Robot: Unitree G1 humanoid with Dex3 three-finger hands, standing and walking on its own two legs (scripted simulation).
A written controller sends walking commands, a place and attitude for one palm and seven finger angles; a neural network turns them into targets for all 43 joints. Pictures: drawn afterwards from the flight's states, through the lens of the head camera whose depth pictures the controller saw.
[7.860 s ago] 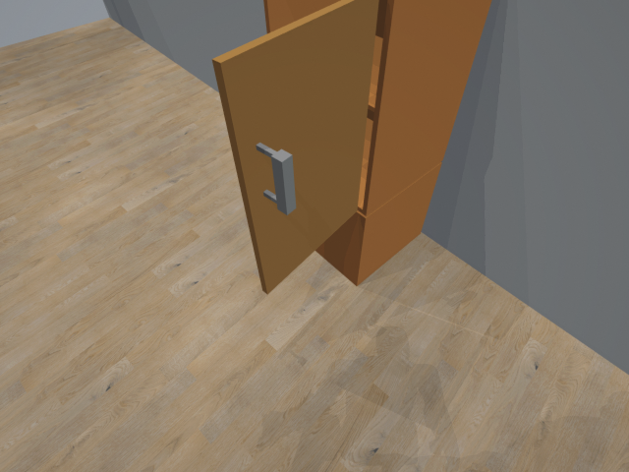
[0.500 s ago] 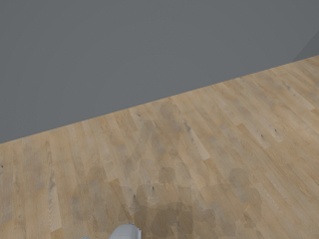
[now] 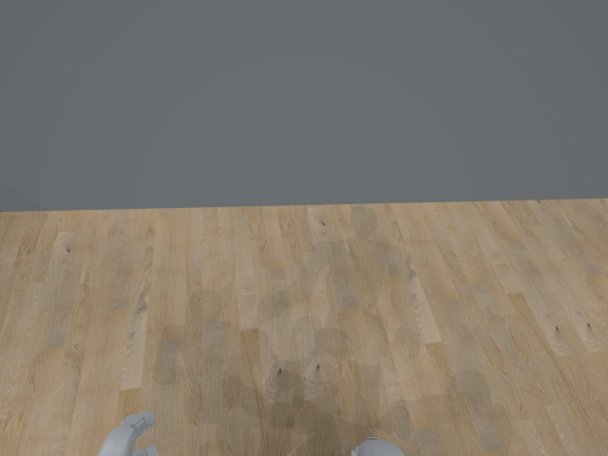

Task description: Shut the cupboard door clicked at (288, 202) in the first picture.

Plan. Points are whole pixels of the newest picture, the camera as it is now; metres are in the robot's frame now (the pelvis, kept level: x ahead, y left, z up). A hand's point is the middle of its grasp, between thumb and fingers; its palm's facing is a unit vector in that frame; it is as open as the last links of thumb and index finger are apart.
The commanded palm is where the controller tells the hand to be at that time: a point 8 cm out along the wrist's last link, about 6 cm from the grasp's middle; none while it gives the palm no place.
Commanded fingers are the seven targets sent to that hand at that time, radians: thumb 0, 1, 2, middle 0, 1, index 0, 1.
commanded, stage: walk to a spot facing it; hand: left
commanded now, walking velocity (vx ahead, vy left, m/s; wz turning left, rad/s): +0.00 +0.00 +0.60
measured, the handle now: out of the picture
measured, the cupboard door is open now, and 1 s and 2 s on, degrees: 97 97 97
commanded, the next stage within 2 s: none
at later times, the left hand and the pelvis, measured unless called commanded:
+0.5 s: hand out of the picture -0.01 +0.17 -0.18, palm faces +0.37 -0.90 -0.24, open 7.3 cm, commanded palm none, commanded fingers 0.00 0.90 0.90 -0.20 -0.30 -0.20 -0.30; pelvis +0.01 -0.03 -0.01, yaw +20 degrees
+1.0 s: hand (127, 441) +0.15 +0.26 -0.15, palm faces +0.49 -0.85 -0.21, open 7.4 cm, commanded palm none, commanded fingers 0.00 0.90 0.90 -0.20 -0.30 -0.20 -0.30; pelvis +0.13 +0.02 +0.00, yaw +33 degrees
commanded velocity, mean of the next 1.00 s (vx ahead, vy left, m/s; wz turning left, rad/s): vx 0.20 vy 0.00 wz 0.56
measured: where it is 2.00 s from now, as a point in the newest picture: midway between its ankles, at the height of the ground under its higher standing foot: (211, 357)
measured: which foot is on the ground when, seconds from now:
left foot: down 0.00-0.12, up 0.14-0.52, down 0.54-1.00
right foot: up 0.00-0.10, down 0.12-0.54, up 0.56-1.00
